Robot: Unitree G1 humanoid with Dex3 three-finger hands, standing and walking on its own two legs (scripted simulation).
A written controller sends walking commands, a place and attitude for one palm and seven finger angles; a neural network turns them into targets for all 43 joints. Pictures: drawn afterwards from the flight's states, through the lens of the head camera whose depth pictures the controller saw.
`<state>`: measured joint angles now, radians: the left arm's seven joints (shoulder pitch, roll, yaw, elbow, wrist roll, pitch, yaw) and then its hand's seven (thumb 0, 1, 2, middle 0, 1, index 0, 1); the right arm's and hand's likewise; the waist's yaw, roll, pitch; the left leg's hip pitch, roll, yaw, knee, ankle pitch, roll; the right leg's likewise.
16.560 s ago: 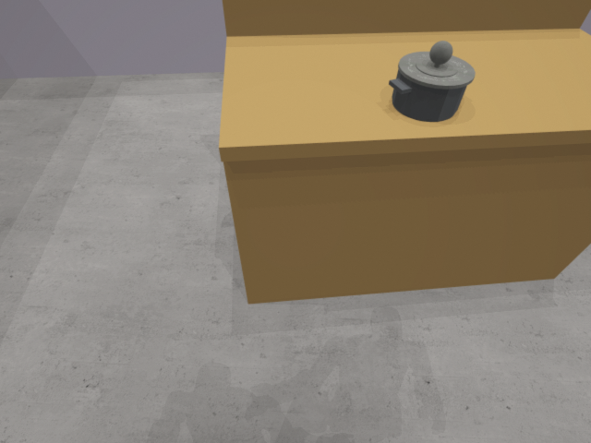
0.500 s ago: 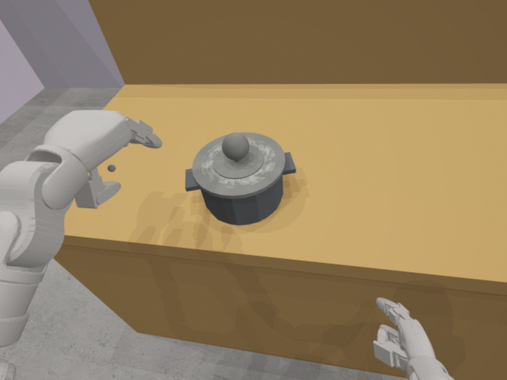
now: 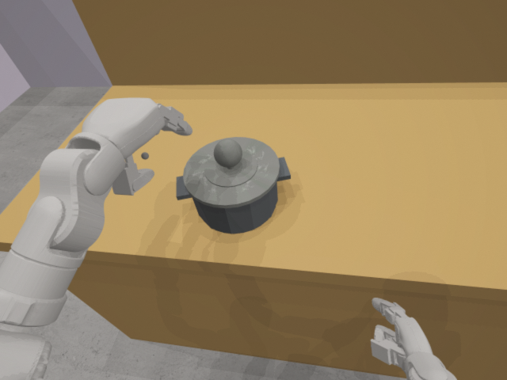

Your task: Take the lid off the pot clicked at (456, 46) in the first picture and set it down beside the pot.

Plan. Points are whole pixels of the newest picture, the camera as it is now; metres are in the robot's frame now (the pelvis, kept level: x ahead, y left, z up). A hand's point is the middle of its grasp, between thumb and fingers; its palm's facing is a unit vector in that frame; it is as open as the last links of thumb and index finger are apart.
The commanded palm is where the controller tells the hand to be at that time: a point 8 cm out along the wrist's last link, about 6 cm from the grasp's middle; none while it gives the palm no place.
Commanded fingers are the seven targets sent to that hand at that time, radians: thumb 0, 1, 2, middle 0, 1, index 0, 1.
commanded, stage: move the open hand above the knob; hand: left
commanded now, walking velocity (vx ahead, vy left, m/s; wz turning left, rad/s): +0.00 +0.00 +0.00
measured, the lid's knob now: (228, 153) +0.45 +0.09 +0.13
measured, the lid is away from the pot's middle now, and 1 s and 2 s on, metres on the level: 0.00 0.00 0.00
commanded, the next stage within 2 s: lower the open fingers around the knob in 1.52 s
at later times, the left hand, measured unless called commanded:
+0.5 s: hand (188, 141) +0.38 +0.12 +0.21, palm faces -0.03 -0.07 -1.00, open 10.1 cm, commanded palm +0.36 +0.12 +0.28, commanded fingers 0.00 -0.37 1.59 -0.85 -0.08 -0.85 -0.08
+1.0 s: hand (224, 118) +0.43 +0.08 +0.21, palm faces -0.07 -0.06 -1.00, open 10.1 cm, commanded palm +0.40 +0.10 +0.28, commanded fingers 0.00 -0.37 1.59 -0.85 -0.08 -0.85 -0.08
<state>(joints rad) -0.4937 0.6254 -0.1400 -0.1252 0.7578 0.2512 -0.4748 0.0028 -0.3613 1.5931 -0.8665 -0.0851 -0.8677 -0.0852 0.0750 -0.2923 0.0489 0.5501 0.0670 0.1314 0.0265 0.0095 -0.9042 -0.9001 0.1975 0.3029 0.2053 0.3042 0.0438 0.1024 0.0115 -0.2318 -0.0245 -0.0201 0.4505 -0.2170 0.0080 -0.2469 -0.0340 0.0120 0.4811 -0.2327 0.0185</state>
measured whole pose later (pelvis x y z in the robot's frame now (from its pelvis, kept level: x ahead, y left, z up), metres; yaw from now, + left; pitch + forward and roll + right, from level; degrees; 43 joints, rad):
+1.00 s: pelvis +0.01 -0.01 +0.00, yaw -1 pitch +2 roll +1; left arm -0.84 0.44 -0.32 0.25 0.81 0.31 -0.39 0.00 -0.36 1.59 -0.87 -0.09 -0.87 -0.09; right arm 0.09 -0.28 0.04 0.60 0.08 0.17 0.04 0.01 -0.91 -0.90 0.20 0.30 0.20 0.30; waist -0.01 0.10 -0.02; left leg -0.25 -0.02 -0.01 0.45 -0.23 -0.01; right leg -0.29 -0.02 0.02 0.52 -0.27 0.00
